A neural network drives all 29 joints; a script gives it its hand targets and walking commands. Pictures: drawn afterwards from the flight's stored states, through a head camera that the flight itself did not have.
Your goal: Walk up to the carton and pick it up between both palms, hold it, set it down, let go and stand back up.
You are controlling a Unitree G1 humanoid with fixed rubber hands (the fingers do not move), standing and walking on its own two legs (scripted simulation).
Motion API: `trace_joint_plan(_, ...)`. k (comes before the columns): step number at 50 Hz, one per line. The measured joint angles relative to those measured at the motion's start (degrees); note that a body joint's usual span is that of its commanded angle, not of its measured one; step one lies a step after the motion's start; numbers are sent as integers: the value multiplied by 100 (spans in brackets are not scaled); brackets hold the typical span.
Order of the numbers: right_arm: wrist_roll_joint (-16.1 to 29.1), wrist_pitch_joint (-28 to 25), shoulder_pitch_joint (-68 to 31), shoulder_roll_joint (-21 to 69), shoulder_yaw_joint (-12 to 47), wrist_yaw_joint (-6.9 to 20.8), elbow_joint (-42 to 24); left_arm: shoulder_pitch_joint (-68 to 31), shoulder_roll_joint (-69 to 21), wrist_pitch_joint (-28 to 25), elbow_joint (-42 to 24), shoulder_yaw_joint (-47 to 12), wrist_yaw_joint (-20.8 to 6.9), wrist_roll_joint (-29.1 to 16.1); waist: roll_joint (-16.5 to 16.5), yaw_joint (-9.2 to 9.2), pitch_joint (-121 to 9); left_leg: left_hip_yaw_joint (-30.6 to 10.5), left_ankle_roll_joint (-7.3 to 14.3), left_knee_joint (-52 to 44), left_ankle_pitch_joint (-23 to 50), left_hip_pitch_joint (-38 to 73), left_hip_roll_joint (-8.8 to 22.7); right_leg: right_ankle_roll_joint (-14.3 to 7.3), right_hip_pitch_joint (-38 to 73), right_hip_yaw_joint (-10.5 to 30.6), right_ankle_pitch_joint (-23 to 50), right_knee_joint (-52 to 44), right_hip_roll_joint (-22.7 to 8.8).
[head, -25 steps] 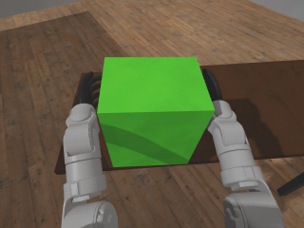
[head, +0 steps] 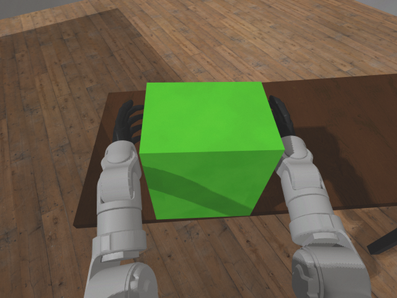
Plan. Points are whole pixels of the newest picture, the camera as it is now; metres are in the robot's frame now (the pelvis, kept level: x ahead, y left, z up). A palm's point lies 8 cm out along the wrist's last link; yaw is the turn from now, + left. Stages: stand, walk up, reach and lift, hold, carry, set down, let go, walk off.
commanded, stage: set down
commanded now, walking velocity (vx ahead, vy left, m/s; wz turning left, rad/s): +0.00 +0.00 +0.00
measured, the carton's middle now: (204, 156) +0.38 -0.02 +0.06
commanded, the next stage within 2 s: none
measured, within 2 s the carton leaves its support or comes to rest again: rests again in 0.74 s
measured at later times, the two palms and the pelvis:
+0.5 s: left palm (133, 150) +0.38 +0.12 +0.09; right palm (284, 137) +0.40 -0.19 +0.09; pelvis +0.00 -0.01 +0.00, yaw +1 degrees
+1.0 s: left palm (135, 154) +0.39 +0.12 +0.07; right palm (279, 141) +0.40 -0.19 +0.06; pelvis +0.01 -0.01 +0.00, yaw +2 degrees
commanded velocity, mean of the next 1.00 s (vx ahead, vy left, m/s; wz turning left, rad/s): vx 0.00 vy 0.00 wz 0.00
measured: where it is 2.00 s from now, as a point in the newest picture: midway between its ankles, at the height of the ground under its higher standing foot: outside the picture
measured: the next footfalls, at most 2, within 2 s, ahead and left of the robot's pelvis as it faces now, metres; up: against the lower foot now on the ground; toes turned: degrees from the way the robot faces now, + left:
none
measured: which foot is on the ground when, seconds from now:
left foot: down 0.00-1.00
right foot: down 0.00-1.00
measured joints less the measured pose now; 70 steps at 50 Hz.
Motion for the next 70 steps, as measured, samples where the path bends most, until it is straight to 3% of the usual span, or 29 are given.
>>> trace_joint_plan(20,-743,-621,-333,46,-774,258,990,-329,-38,-1175,1524,434,68,112,99,81,-436,-144,-50,-1,116,-497,55,-73,-449,-144,68,-4,57)
trace_joint_plan(39,-960,-1129,-169,110,-1104,349,1103,-267,-89,-1894,1956,469,96,220,101,145,-671,-190,-58,-2,149,-946,60,-82,-882,-190,85,-5,63)
trace_joint_plan(48,-915,-1202,-35,204,-1089,397,1051,26,-122,-1945,1766,421,77,166,101,84,-680,-174,-58,-3,80,-910,39,-66,-849,-173,22,-8,41)
trace_joint_plan(70,-1109,-1379,45,277,-1307,551,839,55,-249,-2184,1669,493,6,378,102,156,-630,-117,-41,-3,111,-939,28,-45,-897,-118,71,-10,29)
